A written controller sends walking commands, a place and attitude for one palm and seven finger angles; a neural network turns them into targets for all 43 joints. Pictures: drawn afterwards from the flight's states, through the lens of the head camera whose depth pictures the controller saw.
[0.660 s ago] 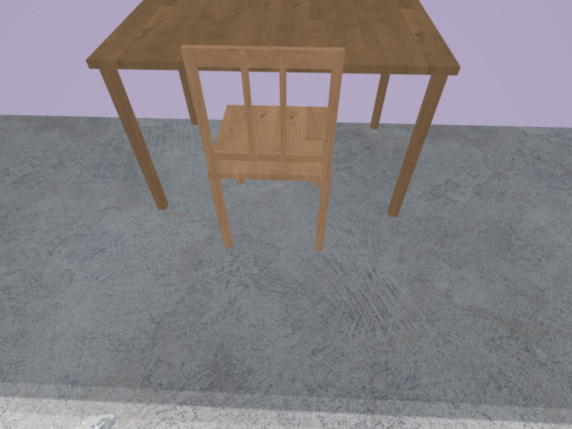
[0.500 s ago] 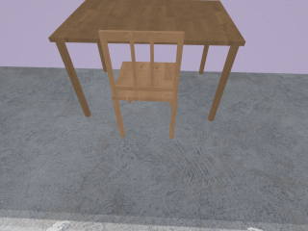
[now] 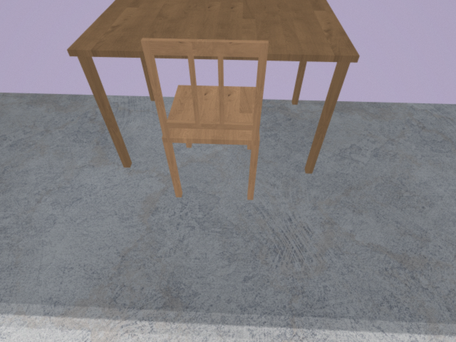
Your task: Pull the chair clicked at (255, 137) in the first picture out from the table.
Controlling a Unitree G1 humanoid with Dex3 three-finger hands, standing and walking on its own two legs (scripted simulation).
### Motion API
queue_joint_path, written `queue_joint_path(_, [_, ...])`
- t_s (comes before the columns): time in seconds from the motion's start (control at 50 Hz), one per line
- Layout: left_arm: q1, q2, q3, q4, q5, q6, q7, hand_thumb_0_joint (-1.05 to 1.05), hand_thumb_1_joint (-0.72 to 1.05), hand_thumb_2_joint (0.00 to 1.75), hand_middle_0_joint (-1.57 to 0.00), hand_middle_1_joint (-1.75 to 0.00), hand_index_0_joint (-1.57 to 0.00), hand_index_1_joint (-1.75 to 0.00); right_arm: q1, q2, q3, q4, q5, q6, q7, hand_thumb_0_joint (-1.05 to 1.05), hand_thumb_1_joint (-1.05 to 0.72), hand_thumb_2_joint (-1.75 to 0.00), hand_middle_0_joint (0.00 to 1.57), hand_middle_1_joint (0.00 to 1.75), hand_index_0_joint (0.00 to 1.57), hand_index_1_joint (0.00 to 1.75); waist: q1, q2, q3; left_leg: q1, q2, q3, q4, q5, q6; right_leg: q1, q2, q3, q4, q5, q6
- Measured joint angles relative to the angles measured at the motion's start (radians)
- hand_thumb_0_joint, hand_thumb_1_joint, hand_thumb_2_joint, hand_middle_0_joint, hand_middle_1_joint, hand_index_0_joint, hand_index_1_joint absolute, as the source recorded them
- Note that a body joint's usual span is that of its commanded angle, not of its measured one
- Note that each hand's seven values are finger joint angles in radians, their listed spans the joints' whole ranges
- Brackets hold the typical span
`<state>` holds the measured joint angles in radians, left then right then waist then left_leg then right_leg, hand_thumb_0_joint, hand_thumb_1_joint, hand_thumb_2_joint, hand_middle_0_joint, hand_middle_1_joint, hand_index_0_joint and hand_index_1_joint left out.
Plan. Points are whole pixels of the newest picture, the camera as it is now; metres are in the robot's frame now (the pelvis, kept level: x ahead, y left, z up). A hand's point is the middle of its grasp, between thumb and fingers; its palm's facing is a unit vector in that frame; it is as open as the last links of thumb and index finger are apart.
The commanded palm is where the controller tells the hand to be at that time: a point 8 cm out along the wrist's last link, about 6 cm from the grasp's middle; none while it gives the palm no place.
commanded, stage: stand and wait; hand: left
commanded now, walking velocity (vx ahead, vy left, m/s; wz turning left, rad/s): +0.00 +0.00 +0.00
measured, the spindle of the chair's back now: (194, 91) +0.97 +0.18 -0.10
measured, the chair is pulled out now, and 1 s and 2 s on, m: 0.00 0.00 0.00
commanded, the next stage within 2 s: look at it before walking up in 0.20 s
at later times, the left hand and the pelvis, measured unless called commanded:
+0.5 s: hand out of the picture +0.08 +0.25 -0.15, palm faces -0.02 -0.94 -0.34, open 7.4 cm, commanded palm none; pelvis +0.00 +0.00 +0.00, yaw +0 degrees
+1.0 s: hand out of the picture +0.08 +0.24 -0.16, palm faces -0.02 -0.94 -0.33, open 7.4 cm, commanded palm none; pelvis +0.01 +0.00 +0.00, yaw -2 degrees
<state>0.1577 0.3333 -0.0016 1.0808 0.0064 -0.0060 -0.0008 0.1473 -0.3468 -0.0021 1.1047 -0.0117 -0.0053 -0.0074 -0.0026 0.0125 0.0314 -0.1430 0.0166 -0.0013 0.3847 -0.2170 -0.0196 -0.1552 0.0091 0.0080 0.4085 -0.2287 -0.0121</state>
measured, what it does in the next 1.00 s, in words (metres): stands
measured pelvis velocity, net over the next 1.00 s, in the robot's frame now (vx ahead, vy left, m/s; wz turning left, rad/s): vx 0.01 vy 0.00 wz -0.03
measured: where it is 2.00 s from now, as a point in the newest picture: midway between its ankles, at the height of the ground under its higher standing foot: outside the picture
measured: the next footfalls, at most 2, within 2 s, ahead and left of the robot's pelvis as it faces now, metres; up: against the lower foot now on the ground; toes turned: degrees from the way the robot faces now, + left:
right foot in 1.28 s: +0.11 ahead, -0.12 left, +0.00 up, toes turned -16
left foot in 1.74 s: +0.37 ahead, +0.04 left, +0.00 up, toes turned -18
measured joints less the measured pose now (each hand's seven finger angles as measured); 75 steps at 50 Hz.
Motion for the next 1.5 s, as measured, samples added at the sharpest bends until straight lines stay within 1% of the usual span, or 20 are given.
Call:
queue_joint_path(0.34, [-0.025,-0.007,-0.002,0.001,0.001,-0.006,-0.001,0.01,0.90,0.90,-0.20,-0.30,-0.20,-0.30,-0.010,0.011,0.004,0.009,-0.001,-0.008,0.004,0.01,-0.90,-0.90,0.20,0.29,0.20,0.30,-0.002,-0.001,-0.008,-0.001,0.000,0.002,-0.017,0.015,0.001,-0.002,0.000,0.002,-0.017,0.015,0.001])
queue_joint_path(0.94, [-0.014,-0.003,0.003,0.010,0.001,-0.006,0.004,0.01,0.90,0.90,-0.20,-0.29,-0.20,-0.30,-0.028,0.006,0.004,0.012,0.000,-0.009,-0.001,0.01,-0.90,-0.90,0.20,0.29,0.20,0.30,0.006,-0.002,-0.010,0.021,0.003,0.008,-0.039,0.012,-0.001,0.018,0.003,0.008,-0.038,0.015,0.002])
queue_joint_path(1.06, [0.060,-0.045,0.015,-0.014,0.008,0.023,-0.007,0.01,0.90,0.90,-0.20,-0.29,-0.20,-0.30,0.017,0.047,-0.004,-0.019,-0.010,0.003,-0.001,0.01,-0.91,-0.90,0.20,0.29,0.20,0.30,0.021,0.003,-0.033,-0.008,0.027,0.051,0.069,-0.073,-0.001,-0.021,0.028,0.050,0.048,-0.039,-0.004])
queue_joint_path(1.12, [0.115,-0.069,0.025,-0.032,0.010,0.031,-0.019,0.01,0.90,0.90,-0.20,-0.29,-0.20,-0.30,0.063,0.077,-0.011,-0.042,-0.011,-0.004,0.000,0.01,-0.91,-0.90,0.20,0.29,0.20,0.30,0.021,-0.010,-0.038,-0.016,0.031,0.084,0.118,-0.121,0.001,-0.059,0.034,0.080,0.133,-0.096,-0.011])
queue_joint_path(1.14, [0.131,-0.077,0.029,-0.035,0.010,0.032,-0.023,0.01,0.90,0.90,-0.20,-0.29,-0.20,-0.30,0.079,0.086,-0.014,-0.048,-0.011,-0.009,0.000,0.01,-0.90,-0.90,0.20,0.29,0.20,0.30,0.021,-0.016,-0.036,-0.014,0.032,0.098,0.129,-0.136,0.001,-0.080,0.033,0.081,0.181,-0.122,-0.015])
queue_joint_path(1.16, [0.143,-0.086,0.033,-0.036,0.010,0.035,-0.026,0.01,0.90,0.90,-0.20,-0.29,-0.20,-0.30,0.093,0.095,-0.018,-0.053,-0.010,-0.015,-0.001,0.01,-0.90,-0.90,0.20,0.29,0.20,0.30,0.021,-0.019,-0.032,-0.006,0.035,0.115,0.133,-0.148,0.000,-0.109,0.027,0.062,0.248,-0.163,-0.013])
queue_joint_path(1.2, [0.154,-0.106,0.040,-0.036,0.012,0.040,-0.033,0.01,0.90,0.90,-0.20,-0.29,-0.20,-0.30,0.121,0.109,-0.025,-0.057,-0.012,-0.027,-0.004,0.01,-0.90,-0.90,0.20,0.29,0.20,0.30,0.017,-0.018,-0.014,0.023,0.044,0.147,0.125,-0.163,-0.005,-0.166,0.006,0.005,0.362,-0.233,-0.006])
queue_joint_path(1.22, [0.153,-0.117,0.043,-0.038,0.012,0.041,-0.037,0.01,0.90,0.90,-0.20,-0.29,-0.20,-0.30,0.134,0.113,-0.028,-0.056,-0.014,-0.031,-0.006,0.01,-0.90,-0.90,0.20,0.29,0.20,0.30,0.014,-0.012,-0.003,0.039,0.052,0.160,0.121,-0.169,-0.011,-0.185,-0.005,-0.024,0.381,-0.249,-0.004])
queue_joint_path(1.24, [0.150,-0.127,0.046,-0.042,0.012,0.038,-0.041,0.01,0.90,0.90,-0.20,-0.29,-0.20,-0.30,0.147,0.114,-0.030,-0.052,-0.016,-0.032,-0.007,0.01,-0.90,-0.90,0.20,0.29,0.20,0.30,0.011,-0.004,0.008,0.052,0.062,0.171,0.122,-0.178,-0.019,-0.194,-0.014,-0.050,0.366,-0.246,-0.004])
queue_joint_path(1.26, [0.147,-0.137,0.048,-0.051,0.012,0.031,-0.046,0.01,0.90,0.90,-0.20,-0.29,-0.20,-0.30,0.160,0.113,-0.032,-0.047,-0.017,-0.031,-0.007,0.01,-0.90,-0.90,0.20,0.29,0.20,0.30,0.009,0.009,0.017,0.056,0.078,0.178,0.142,-0.196,-0.028,-0.191,-0.017,-0.075,0.320,-0.211,-0.006])
queue_joint_path(1.28, [0.146,-0.140,0.048,-0.064,0.013,0.017,-0.049,0.01,0.90,0.90,-0.20,-0.29,-0.20,-0.30,0.175,0.113,-0.033,-0.043,-0.014,-0.028,-0.006,0.01,-0.90,-0.90,0.20,0.29,0.20,0.30,0.009,0.018,0.025,0.040,0.097,0.182,0.201,-0.225,-0.029,-0.176,-0.016,-0.091,0.255,-0.151,-0.014])
queue_joint_path(1.3, [0.143,-0.140,0.051,-0.075,0.015,-0.002,-0.047,0.01,0.90,0.90,-0.20,-0.29,-0.20,-0.30,0.186,0.116,-0.034,-0.035,-0.009,-0.021,-0.003,0.01,-0.90,-0.90,0.20,0.29,0.20,0.30,0.012,0.017,0.030,-0.006,0.109,0.175,0.324,-0.260,-0.026,-0.180,-0.013,-0.099,0.254,-0.071,-0.029])
queue_joint_path(1.32, [0.139,-0.143,0.053,-0.082,0.011,-0.018,-0.039,0.01,0.90,0.90,-0.20,-0.29,-0.20,-0.30,0.189,0.118,-0.035,-0.025,-0.006,-0.009,-0.001,0.01,-0.90,-0.90,0.20,0.29,0.20,0.30,0.016,0.021,0.037,-0.063,0.111,0.143,0.470,-0.290,-0.022,-0.182,-0.004,-0.104,0.279,-0.074,-0.044])
queue_joint_path(1.34, [0.138,-0.148,0.053,-0.086,0.007,-0.028,-0.030,0.01,0.90,0.90,-0.20,-0.29,-0.20,-0.30,0.186,0.118,-0.038,-0.015,-0.004,0.001,0.000,0.01,-0.90,-0.90,0.20,0.29,0.20,0.30,0.021,0.025,0.040,-0.121,0.105,0.110,0.600,-0.292,-0.018,-0.172,0.006,-0.106,0.283,-0.096,-0.056])
queue_joint_path(1.36, [0.142,-0.154,0.053,-0.090,0.005,-0.034,-0.022,0.01,0.90,0.90,-0.20,-0.29,-0.20,-0.30,0.177,0.119,-0.040,-0.009,-0.004,0.009,0.001,0.01,-0.91,-0.90,0.20,0.29,0.20,0.30,0.026,0.028,0.041,-0.175,0.100,0.088,0.697,-0.272,-0.017,-0.155,0.017,-0.102,0.267,-0.112,-0.063])
queue_joint_path(1.38, [0.148,-0.159,0.053,-0.092,0.006,-0.037,-0.015,0.01,0.90,0.90,-0.20,-0.29,-0.20,-0.30,0.164,0.120,-0.043,-0.011,-0.006,0.012,0.002,0.01,-0.91,-0.90,0.20,0.29,0.20,0.30,0.029,0.029,0.040,-0.225,0.097,0.078,0.758,-0.241,-0.018,-0.135,0.026,-0.095,0.237,-0.115,-0.066])
queue_joint_path(1.42, [0.166,-0.168,0.050,-0.089,0.009,-0.040,-0.006,0.01,0.90,0.90,-0.20,-0.29,-0.20,-0.30,0.128,0.123,-0.049,-0.030,-0.010,0.012,0.003,0.02,-0.91,-0.90,0.20,0.29,0.20,0.30,0.027,0.022,0.035,-0.311,0.097,0.072,0.791,-0.181,-0.028,-0.097,0.038,-0.071,0.165,-0.090,-0.060])
queue_joint_path(1.5, [0.200,-0.179,0.046,-0.072,0.014,-0.041,-0.004,0.01,0.90,0.90,-0.20,-0.29,-0.20,-0.30,0.049,0.137,-0.058,-0.100,-0.011,0.001,0.010,0.02,-0.91,-0.90,0.20,0.29,0.20,0.30,0.021,0.006,0.018,-0.427,0.102,0.063,0.710,-0.087,-0.046,-0.040,0.048,-0.010,0.048,-0.045,-0.059])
